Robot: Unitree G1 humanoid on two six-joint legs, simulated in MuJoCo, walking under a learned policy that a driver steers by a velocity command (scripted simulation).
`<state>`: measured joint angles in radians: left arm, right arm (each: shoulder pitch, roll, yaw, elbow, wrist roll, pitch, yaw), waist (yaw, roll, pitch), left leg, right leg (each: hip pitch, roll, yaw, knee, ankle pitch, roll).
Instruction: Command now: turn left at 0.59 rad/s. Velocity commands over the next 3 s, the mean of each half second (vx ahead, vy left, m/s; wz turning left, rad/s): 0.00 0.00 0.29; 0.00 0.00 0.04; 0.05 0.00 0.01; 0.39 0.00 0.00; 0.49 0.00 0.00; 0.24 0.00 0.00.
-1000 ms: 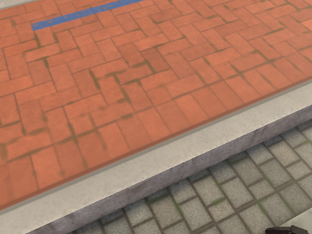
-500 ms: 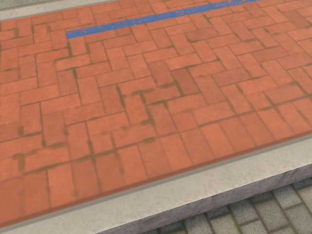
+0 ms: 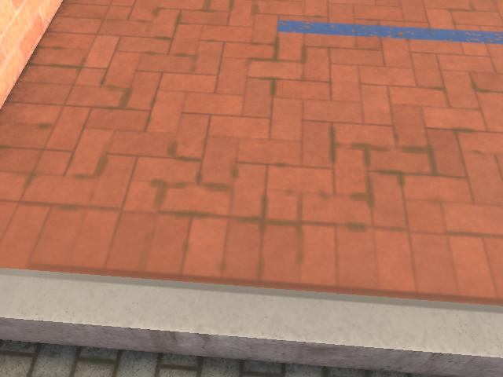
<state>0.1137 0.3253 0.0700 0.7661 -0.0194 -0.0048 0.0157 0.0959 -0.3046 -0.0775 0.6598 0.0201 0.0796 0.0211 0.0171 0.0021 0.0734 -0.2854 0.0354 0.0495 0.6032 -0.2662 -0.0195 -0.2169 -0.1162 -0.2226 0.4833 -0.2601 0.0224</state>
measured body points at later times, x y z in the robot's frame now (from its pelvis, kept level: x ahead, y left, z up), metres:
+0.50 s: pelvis +0.01 +0.02 +0.00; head +0.02 +0.03 +0.45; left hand +0.09 +0.32 -0.12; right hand +0.21 -0.20 -0.09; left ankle -0.01 +0.11 -0.74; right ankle -0.01 -0.12 -0.74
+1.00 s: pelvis -0.01 +0.00 +0.00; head +0.00 +0.01 +0.45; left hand +0.06 +0.28 -0.13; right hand +0.13 -0.25 -0.12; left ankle -0.01 +0.11 -0.74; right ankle -0.01 -0.12 -0.74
